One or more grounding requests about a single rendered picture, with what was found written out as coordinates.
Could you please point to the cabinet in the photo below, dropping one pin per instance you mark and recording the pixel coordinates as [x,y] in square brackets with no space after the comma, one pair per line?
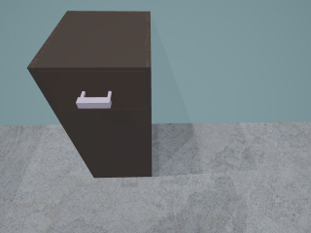
[113,143]

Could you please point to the handle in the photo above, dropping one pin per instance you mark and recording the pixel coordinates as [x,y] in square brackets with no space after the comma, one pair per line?
[94,102]

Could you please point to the drawer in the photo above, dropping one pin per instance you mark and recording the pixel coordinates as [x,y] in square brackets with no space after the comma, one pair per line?
[66,86]

